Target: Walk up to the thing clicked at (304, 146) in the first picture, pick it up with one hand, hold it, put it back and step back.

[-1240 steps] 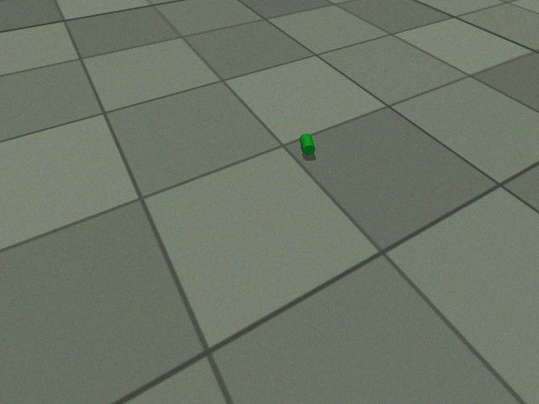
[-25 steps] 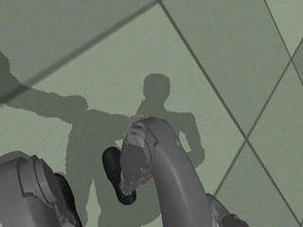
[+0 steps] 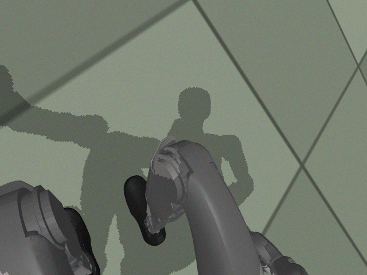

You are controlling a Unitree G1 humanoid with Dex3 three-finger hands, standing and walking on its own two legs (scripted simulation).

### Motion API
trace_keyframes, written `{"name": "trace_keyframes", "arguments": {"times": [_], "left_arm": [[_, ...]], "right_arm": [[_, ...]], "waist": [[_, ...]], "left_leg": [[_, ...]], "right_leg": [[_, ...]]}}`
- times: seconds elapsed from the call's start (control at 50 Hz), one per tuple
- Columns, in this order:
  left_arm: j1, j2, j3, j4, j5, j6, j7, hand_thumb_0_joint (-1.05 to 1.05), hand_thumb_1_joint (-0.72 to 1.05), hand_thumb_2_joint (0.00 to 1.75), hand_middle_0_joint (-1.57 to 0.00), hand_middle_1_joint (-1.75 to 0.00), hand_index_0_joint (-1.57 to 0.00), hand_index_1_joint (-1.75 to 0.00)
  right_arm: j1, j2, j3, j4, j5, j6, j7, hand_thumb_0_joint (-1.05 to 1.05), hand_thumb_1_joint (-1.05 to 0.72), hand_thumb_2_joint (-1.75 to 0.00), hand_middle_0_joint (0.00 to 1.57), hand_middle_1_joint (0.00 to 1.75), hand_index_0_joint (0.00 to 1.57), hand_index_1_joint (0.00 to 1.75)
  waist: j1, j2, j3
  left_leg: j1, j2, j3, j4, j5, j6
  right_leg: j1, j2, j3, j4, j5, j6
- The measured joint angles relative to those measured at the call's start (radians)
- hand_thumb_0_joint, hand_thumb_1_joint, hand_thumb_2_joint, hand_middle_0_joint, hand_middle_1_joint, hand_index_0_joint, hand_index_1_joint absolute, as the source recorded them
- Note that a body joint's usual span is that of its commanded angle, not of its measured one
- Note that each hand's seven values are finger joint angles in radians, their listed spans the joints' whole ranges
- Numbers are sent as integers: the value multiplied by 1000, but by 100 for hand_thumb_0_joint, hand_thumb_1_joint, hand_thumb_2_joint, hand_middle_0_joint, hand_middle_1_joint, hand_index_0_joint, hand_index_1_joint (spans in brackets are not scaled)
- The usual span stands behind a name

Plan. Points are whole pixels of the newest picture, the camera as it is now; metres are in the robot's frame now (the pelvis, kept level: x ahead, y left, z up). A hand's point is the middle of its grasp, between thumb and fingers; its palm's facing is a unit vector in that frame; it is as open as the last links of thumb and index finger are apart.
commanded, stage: close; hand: left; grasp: from above
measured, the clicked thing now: out of the picture +0.53 +0.35 -0.28
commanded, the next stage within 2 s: settle in 1.28 s
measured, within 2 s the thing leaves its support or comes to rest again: neither
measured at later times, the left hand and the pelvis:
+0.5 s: hand out of the picture +0.48 +0.35 -0.23, palm faces -0.43 -0.13 -0.89, open 12.0 cm; pelvis +0.00 +0.01 +0.01, yaw +0 degrees
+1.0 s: hand out of the picture +0.49 +0.35 -0.22, palm faces -0.43 -0.13 -0.89, open 10.0 cm; pelvis +0.00 +0.00 +0.01, yaw +0 degrees
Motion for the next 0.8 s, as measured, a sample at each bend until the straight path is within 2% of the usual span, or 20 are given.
{"name": "trace_keyframes", "arguments": {"times": [0.06, 0.2, 0.32, 0.44, 0.6, 0.8], "left_arm": [[-11, 0, -9, -6, 14, 1, 7, 0, -47, 105, -2, -104, -4, -105], [-20, -12, -20, -27, 22, 25, 25, 0, -35, 102, -8, -106, -10, -106], [-12, -24, -20, -46, 7, 58, 18, 0, -27, 97, -13, -105, -15, -105], [-4, -33, -15, -58, -11, 74, -11, 0, -22, 94, -16, -105, -18, -105], [-8, -21, -11, -54, -26, 63, -31, 0, -17, 94, -19, -105, -21, -105], [-25, 1, -21, -60, -29, 48, -37, 0, -8, 96, -24, -108, -27, -107]], "right_arm": [[-6, 8, 4, 0, -2, -6, -2, 0, -93, -91, 20, 30, 20, 30], [-14, 31, 10, -1, -4, -15, 4, 0, -92, -91, 20, 30, 20, 30], [-16, 45, 11, -1, 1, -11, 14, 0, -92, -91, 20, 30, 20, 30], [-1, 40, 8, -8, 7, -3, 20, 0, -92, -91, 20, 30, 20, 30], [13, 16, 5, -6, 14, 4, 15, 0, -92, -91, 20, 30, 20, 30], [3, -1, 4, 3, 13, 8, 1, 0, -92, -91, 20, 30, 20, 30]], "waist": [[1, -8, -7], [2, -10, -21], [-3, 1, -24], [-3, 15, -20], [-5, 18, -3], [-5, 9, 11]], "left_leg": [[-1, -1, 0, 1, -4, 1], [-3, -6, 2, -3, -16, 4], [-5, -8, 5, -11, -17, 7], [-6, -8, 13, -19, -7, 9], [-3, -8, 13, -22, 3, 6], [0, -8, 7, -20, 3, 0]], "right_leg": [[1, 1, 0, -1, -5, 3], [2, 2, 3, -7, -20, 11], [3, 2, 8, -15, -23, 17], [-1, 1, 14, -18, -16, 17], [-1, 0, 15, -17, -6, 12], [0, 1, 10, -15, -4, 6]]}}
